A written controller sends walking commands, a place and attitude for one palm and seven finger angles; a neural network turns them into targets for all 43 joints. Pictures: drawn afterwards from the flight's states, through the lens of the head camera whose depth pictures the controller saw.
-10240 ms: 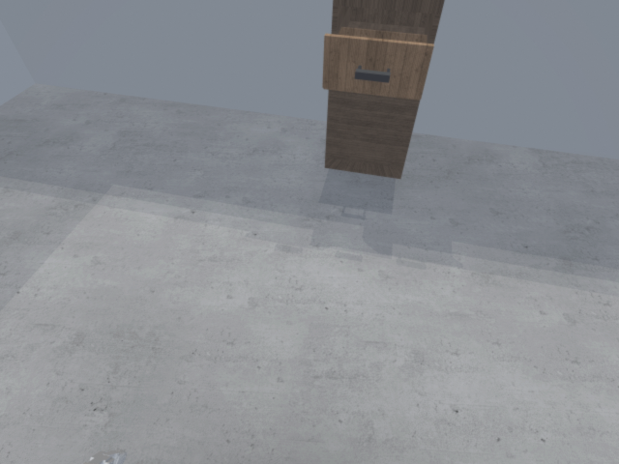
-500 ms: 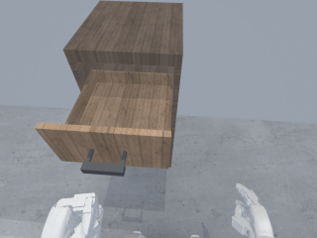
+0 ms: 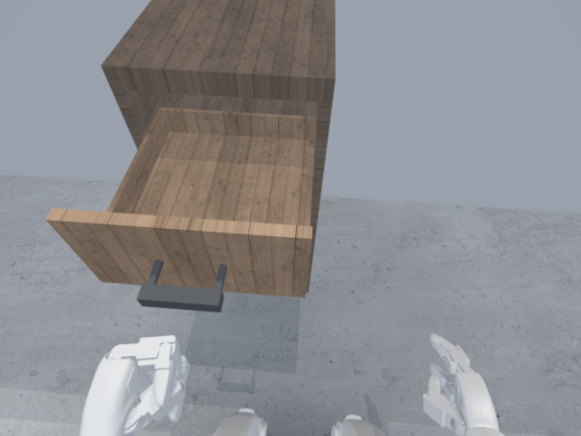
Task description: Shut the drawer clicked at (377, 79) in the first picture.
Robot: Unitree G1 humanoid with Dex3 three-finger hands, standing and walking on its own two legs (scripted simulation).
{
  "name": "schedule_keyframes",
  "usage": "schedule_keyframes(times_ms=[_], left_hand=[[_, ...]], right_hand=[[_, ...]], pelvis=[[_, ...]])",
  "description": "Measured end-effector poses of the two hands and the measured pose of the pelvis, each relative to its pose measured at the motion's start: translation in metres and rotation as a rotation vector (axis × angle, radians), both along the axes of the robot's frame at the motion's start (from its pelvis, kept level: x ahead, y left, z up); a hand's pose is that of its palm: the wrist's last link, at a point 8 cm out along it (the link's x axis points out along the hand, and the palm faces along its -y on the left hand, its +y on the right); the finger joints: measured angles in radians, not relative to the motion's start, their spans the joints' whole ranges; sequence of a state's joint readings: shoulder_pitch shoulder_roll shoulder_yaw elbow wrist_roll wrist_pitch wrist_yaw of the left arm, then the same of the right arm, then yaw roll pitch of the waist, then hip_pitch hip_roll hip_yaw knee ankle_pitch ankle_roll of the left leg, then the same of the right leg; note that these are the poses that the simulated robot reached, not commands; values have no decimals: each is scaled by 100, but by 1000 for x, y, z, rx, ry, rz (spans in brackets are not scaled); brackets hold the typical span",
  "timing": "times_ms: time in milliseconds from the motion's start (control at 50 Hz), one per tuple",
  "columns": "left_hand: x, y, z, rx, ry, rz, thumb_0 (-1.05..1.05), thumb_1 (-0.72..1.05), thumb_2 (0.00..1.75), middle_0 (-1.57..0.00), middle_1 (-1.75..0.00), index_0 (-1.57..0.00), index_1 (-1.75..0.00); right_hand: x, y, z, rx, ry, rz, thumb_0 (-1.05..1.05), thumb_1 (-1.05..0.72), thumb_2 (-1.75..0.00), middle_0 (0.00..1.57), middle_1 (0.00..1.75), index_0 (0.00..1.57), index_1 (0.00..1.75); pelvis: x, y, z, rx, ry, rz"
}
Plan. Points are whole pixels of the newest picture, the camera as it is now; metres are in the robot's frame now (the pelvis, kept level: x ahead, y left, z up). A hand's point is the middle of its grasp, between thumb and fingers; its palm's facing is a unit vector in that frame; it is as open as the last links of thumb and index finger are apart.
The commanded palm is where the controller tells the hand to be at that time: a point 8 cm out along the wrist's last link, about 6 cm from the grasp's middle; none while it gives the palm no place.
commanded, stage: bring the fist close to the handle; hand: left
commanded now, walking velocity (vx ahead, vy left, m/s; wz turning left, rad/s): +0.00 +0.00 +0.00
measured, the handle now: (185, 283) +0.32 +0.18 +0.00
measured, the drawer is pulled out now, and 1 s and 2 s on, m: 0.29 0.29 0.22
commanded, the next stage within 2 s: push the drawer shut in 1.00 s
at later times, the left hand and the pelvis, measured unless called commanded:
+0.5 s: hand (196, 367) +0.21 +0.13 +0.02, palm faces -0.05 -1.00 -0.01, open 3.3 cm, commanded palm +0.19 +0.19 +0.01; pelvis -0.01 +0.01 -0.03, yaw -1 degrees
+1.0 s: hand (205, 361) +0.22 +0.13 +0.01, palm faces -0.04 -1.00 -0.01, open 3.3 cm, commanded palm +0.20 +0.18 +0.01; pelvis +0.00 +0.01 -0.03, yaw -1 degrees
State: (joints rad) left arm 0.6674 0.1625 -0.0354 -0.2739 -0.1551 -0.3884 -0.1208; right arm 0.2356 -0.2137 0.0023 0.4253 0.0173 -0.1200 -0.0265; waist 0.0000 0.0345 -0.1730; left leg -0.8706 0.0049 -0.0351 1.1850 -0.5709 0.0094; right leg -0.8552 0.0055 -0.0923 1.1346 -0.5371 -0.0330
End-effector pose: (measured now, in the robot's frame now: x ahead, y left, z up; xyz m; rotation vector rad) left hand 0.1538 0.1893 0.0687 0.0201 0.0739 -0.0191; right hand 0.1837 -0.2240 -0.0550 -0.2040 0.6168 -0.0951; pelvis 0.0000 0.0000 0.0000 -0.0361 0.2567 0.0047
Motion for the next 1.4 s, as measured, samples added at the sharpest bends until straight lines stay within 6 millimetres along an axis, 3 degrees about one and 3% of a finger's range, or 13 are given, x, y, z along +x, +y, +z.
schedule_keyframes(times_ms=[660, 860, 1140, 1400], left_hand=[[51, -2, -67, -10, -9, -33, 2, 90, 90, -140, -160, -140, -160], [50, -4, -59, -12, 4, -25, 2, 90, 90, -140, -160, -140, -160], [46, -10, -61, 1, -11, -26, 2, 90, 90, -140, -160, -140, -160], [73, -9, -64, 18, -31, -45, 1, 89, 91, -140, -160, -140, -160]], right_hand=[[-13, 6, -52, -35, 122, 34, 1, -91, -90, 21, 30, 20, 30], [-16, 7, -51, -19, 154, 15, 1, -91, -90, 21, 30, 20, 30], [-4, 4, -51, -22, 125, 33, 1, -91, -90, 20, 30, 20, 30], [-13, -4, -57, -31, 157, 30, 1, -91, -90, 21, 30, 20, 30]], pelvis=[[-10, 8, -37, -11, 123, -7], [-5, 9, -32, -9, 124, -9], [-5, 5, -36, -4, 125, -7], [-8, -1, -36, -6, 127, -2]])
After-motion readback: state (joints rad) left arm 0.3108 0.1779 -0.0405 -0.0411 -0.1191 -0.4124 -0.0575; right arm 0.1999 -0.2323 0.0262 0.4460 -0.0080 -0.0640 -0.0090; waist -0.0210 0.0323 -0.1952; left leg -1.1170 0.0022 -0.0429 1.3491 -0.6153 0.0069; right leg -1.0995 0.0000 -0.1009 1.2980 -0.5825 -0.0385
